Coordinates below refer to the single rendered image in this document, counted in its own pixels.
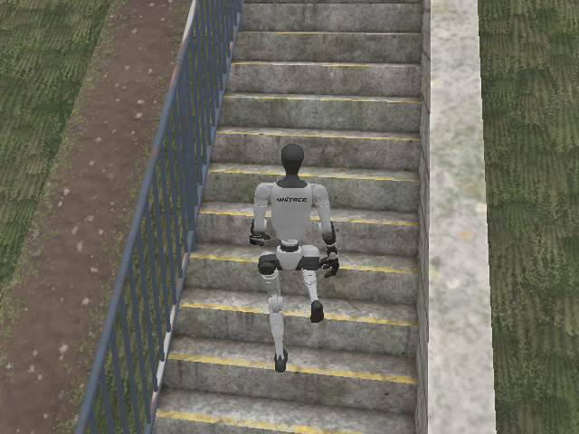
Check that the left robot foot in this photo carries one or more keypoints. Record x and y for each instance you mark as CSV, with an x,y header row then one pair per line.
x,y
280,365

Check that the right robot forearm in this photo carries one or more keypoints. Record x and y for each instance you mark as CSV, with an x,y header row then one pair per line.
x,y
330,243

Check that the robot left upper arm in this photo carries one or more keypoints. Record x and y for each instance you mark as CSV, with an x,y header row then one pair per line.
x,y
262,192

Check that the robot right hand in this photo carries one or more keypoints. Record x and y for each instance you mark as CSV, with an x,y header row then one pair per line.
x,y
329,263

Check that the left robot forearm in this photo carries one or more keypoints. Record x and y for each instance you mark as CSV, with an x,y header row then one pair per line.
x,y
255,235

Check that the robot right upper arm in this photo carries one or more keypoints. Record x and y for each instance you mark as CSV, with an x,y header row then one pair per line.
x,y
320,193

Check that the robot left hand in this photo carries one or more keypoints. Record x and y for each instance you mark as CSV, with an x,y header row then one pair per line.
x,y
263,236

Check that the robot left shin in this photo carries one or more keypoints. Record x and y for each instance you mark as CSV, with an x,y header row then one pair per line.
x,y
277,329

